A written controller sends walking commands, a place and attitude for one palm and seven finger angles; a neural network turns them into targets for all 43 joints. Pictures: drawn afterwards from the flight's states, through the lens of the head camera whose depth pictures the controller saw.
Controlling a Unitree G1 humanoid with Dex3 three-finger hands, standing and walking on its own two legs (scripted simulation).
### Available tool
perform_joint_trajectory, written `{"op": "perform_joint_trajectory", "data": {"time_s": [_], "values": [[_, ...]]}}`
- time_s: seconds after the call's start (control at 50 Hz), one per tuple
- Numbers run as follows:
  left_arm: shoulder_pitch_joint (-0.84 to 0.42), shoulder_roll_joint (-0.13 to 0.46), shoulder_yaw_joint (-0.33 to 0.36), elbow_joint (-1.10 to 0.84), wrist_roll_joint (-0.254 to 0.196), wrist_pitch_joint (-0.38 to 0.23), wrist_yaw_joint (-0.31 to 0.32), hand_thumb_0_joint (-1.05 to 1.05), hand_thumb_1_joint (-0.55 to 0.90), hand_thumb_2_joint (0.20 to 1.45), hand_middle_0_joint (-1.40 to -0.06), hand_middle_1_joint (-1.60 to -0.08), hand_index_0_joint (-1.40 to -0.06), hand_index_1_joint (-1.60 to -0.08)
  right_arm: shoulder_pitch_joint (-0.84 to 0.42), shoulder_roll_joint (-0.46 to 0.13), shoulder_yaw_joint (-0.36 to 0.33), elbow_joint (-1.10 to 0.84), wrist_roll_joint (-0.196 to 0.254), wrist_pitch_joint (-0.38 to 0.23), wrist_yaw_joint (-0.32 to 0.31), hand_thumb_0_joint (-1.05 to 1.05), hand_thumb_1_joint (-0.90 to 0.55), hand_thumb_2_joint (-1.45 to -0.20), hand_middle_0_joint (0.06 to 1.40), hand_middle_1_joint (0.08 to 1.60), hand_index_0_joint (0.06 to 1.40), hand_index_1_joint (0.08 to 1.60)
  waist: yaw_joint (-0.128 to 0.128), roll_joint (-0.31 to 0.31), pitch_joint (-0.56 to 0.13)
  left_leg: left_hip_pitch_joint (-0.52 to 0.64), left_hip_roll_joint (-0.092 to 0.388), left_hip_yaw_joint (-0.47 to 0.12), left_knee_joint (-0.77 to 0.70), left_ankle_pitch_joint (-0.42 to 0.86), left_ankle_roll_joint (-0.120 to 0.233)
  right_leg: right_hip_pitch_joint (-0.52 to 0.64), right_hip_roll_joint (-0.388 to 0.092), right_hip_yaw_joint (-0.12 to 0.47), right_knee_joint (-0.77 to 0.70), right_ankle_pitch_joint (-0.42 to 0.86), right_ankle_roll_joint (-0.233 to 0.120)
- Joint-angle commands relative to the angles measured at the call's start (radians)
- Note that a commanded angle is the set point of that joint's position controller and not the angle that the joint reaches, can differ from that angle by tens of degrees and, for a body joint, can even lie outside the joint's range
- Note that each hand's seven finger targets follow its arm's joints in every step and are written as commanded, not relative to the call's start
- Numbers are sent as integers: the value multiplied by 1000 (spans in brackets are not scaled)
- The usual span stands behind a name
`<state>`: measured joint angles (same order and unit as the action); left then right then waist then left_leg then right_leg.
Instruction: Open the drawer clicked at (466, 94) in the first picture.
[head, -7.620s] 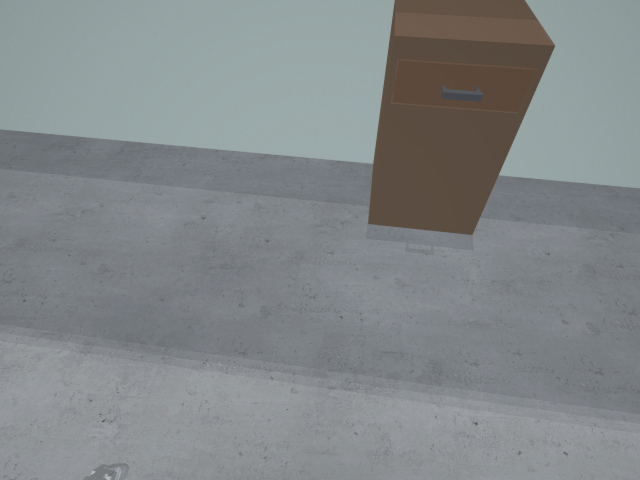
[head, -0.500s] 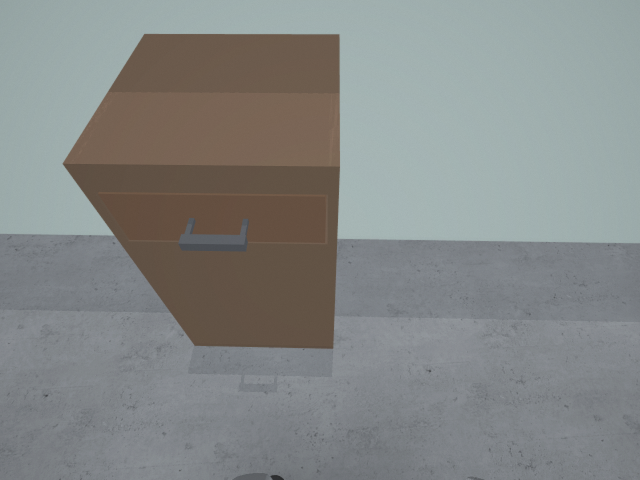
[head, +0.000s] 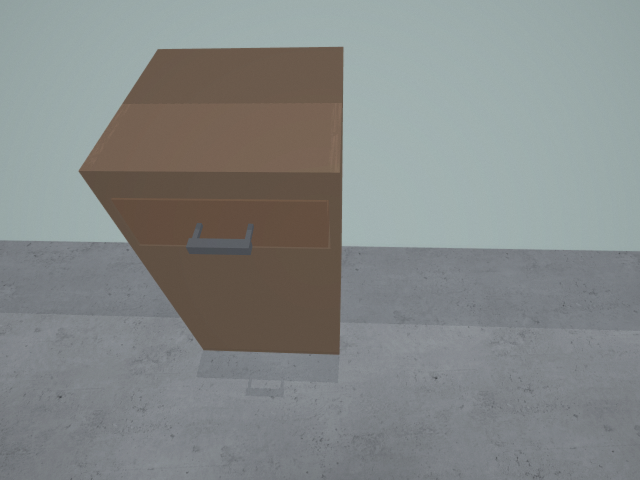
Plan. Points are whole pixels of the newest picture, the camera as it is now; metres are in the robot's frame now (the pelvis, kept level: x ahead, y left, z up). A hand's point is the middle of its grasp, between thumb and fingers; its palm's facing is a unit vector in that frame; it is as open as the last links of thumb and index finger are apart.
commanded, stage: come to a stop and stand still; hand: left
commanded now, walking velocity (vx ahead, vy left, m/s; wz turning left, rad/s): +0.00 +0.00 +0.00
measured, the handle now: (222, 237) +0.54 +0.25 -0.11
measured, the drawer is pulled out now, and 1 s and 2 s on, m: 0.00 0.00 0.00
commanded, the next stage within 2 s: look again from close up in 1.48 s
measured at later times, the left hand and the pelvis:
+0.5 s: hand out of the picture +0.01 +0.25 -0.18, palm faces -0.01 -0.98 -0.21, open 7.4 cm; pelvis +0.00 +0.07 -0.01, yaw -2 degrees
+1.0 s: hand out of the picture +0.03 +0.21 -0.18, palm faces +0.00 -0.98 -0.20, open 7.3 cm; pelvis +0.02 +0.04 -0.01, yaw -2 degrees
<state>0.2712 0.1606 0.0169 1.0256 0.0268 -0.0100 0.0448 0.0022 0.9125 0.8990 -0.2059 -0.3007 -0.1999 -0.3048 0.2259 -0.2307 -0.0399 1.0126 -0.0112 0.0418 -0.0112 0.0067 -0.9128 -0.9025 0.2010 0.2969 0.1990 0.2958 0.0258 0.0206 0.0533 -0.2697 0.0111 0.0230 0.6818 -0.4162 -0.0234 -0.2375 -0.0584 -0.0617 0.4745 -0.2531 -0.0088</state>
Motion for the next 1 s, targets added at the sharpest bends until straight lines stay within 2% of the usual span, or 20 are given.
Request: {"op": "perform_joint_trajectory", "data": {"time_s": [0.0,0.02,0.04,0.06,0.08,0.1,0.16,0.18,0.24,0.28,0.38,0.4,0.5,0.68,0.72,0.76,0.82,0.96,0.98], "values": [[-2,172,31,-73,-12,-13,16,0,900,900,-200,-300,-200,-300,106,-53,13,-103,-4,-48,7,0,-900,-900,200,300,200,300,-56,-32,-112,63,44,-23,-261,219,35,52,-111,88,74,275,-57],[34,133,20,-67,-17,-7,12,0,900,900,-200,-300,-200,-300,95,-89,11,-105,-11,-54,4,0,-900,-900,200,300,200,300,-28,67,-88,52,128,-89,-241,437,65,20,-62,48,81,155,-28],[70,112,18,-64,-14,-4,12,0,900,900,-200,-300,-200,-300,79,-100,15,-117,-15,-48,-1,0,-900,-900,200,300,200,300,-8,38,-74,23,161,-84,-213,480,83,20,-41,34,51,70,-27],[71,113,12,-58,-11,-2,9,0,900,900,-200,-300,-200,-300,78,-100,20,-118,-15,-50,-3,0,-900,-900,200,300,200,300,-13,39,-71,27,150,-73,-204,500,80,16,-25,29,62,59,-25],[37,117,9,-56,-9,4,5,0,900,900,-200,-300,-200,-300,76,-96,21,-113,-11,-53,-3,0,-900,-900,200,300,200,300,-26,103,-44,1,139,-95,-242,488,80,30,-16,14,74,22,-15],[33,120,5,-59,-10,10,0,0,900,900,-200,-300,-200,-300,58,-101,23,-113,-8,-52,-5,0,-900,-900,200,300,200,300,-18,124,5,-28,138,-100,-283,416,82,19,-7,15,65,-28,-10],[37,124,-2,-52,-7,14,-8,0,900,900,-200,-300,-200,-300,44,-93,26,-113,-7,-52,-6,0,-900,-900,200,300,200,300,-16,21,71,-68,111,-101,-329,223,83,8,-12,31,25,-6,-7],[41,124,-3,-54,-7,15,-10,0,900,900,-200,-300,-200,-300,48,-96,27,-112,-6,-53,-6,0,-900,-900,200,300,200,300,-17,5,64,-65,109,-102,-344,176,83,12,-14,36,17,-5,-7],[47,122,-6,-56,-5,16,-14,0,900,900,-200,-300,-200,-300,49,-103,28,-107,-7,-59,-7,0,-900,-900,200,300,200,300,-17,17,57,-53,107,-112,-384,107,85,10,-16,39,12,3,-4],[50,121,-7,-54,-4,16,-15,0,900,900,-200,-300,-200,-300,60,-99,30,-97,-8,-65,-9,0,-900,-900,200,300,200,300,-15,53,41,-27,111,-117,-398,153,89,8,-15,34,20,12,-4],[63,117,-9,-31,-10,7,-16,0,900,900,-200,-300,-200,-300,85,-89,36,-66,-5,-76,-17,0,-900,-900,200,300,200,300,-16,-3,-23,61,103,-79,-339,381,89,42,-35,46,6,102,-5],[61,116,-9,-26,-11,7,-15,0,900,900,-200,-300,-200,-300,89,-90,37,-56,-5,-77,-18,0,-900,-900,200,300,200,300,-18,15,-25,72,102,-74,-334,414,87,45,-36,46,9,113,-4],[57,106,-8,-6,-13,9,-13,0,900,900,-200,-300,-200,-300,119,-78,41,-15,-4,-78,-24,0,-900,-900,200,300,200,300,-19,26,-2,90,105,-65,-329,491,86,48,-33,36,17,119,-2],[65,84,-4,31,-15,6,-10,0,900,900,-200,-300,-200,-300,154,-47,42,48,-3,-79,-28,0,-900,-900,200,300,200,300,-16,1,13,82,96,-48,-321,442,84,70,-39,44,11,166,-8],[63,82,-3,36,-15,4,-9,0,900,900,-200,-300,-200,-300,165,-40,42,57,-2,-79,-29,0,-900,-900,200,300,200,300,-20,-20,10,81,93,-42,-313,450,82,80,-41,46,14,201,-10],[64,79,-2,41,-16,4,-8,0,900,900,-200,-300,-200,-300,171,-33,42,67,-1,-80,-30,0,-900,-900,200,300,200,300,-20,-6,6,85,91,-40,-310,457,81,86,-40,45,15,211,-11],[72,73,-1,49,-15,0,-6,0,900,900,-200,-300,-200,-300,173,-22,40,78,-1,-81,-32,0,-900,-900,200,300,200,300,-20,-18,-1,102,92,-29,-294,490,78,88,-46,48,15,265,-12],[76,67,-3,59,-14,-3,-6,0,900,900,-200,-300,-200,-300,166,-2,39,93,0,-73,-30,0,-900,-900,200,300,200,300,-25,-44,28,86,87,-25,-301,387,70,77,-45,60,-14,256,-16],[80,63,-2,59,-15,-3,-7,0,900,900,-200,-300,-200,-300,158,-3,40,94,-1,-73,-31,0,-900,-900,200,300,200,300,-23,-30,26,93,88,-21,-298,390,70,70,-46,64,-18,260,-17]]}}
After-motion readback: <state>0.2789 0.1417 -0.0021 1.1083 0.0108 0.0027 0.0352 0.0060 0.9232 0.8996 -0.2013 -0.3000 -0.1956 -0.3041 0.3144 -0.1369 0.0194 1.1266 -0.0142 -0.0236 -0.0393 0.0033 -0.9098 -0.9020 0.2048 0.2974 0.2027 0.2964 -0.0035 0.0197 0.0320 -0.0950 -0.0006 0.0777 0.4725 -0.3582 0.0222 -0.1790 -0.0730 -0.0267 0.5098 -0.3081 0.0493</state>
